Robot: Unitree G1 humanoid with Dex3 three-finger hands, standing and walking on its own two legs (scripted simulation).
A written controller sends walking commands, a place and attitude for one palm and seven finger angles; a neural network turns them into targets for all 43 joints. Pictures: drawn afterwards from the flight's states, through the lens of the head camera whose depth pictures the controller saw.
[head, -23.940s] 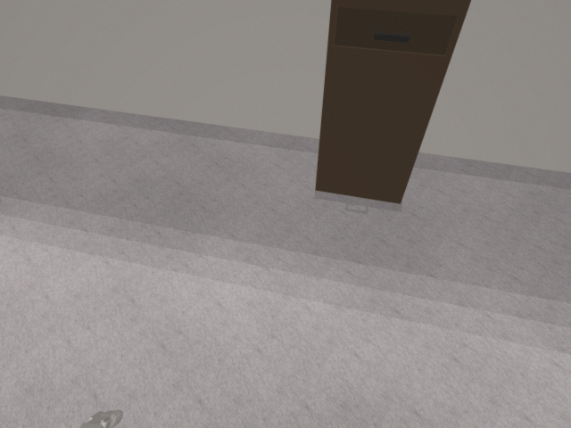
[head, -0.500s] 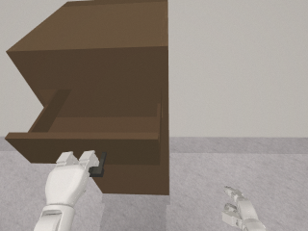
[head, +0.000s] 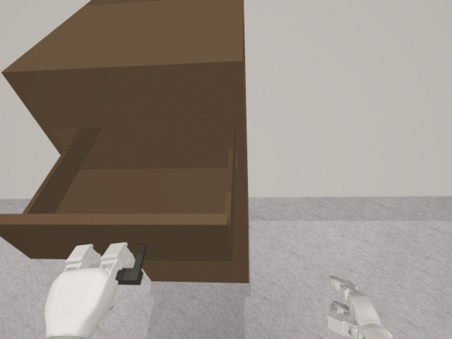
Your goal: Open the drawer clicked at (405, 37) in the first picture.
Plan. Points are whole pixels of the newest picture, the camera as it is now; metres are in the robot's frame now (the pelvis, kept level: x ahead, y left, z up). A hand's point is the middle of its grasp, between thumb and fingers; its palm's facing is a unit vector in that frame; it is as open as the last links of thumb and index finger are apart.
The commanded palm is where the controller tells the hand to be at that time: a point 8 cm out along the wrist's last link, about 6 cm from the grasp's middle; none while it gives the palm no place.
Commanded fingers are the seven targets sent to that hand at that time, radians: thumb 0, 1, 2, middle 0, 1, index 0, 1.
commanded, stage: pull the drawer open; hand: left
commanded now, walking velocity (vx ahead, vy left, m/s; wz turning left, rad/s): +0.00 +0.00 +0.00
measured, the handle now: (109, 262) +0.22 +0.22 +0.06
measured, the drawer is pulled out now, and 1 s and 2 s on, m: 0.23 0.29 0.28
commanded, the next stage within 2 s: open the thumb to release the handle in 0.62 s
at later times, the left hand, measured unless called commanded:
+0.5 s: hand (93, 337) +0.12 +0.21 +0.04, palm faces +0.01 -0.12 -0.99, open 5.4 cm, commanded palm +0.07 +0.22 +0.09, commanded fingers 0.00 0.90 0.90 -0.40 -1.35 -0.40 -1.35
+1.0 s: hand (94, 335) +0.12 +0.21 +0.04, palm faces +0.08 -0.11 -0.99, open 7.4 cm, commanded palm +0.09 +0.22 +0.09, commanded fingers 0.00 -0.15 0.45 -0.32 -1.24 -0.32 -1.24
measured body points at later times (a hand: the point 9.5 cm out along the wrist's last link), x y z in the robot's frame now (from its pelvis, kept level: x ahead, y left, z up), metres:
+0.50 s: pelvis -0.01 -0.01 -0.01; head +0.00 -0.05 +0.44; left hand +0.11 +0.21 +0.09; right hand +0.22 -0.21 -0.10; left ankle +0.00 +0.10 -0.71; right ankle -0.03 -0.06 -0.71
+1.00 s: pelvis -0.02 -0.01 -0.01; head -0.01 -0.06 +0.44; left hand +0.11 +0.21 +0.09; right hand +0.21 -0.20 -0.11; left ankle +0.00 +0.10 -0.71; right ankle -0.03 -0.06 -0.71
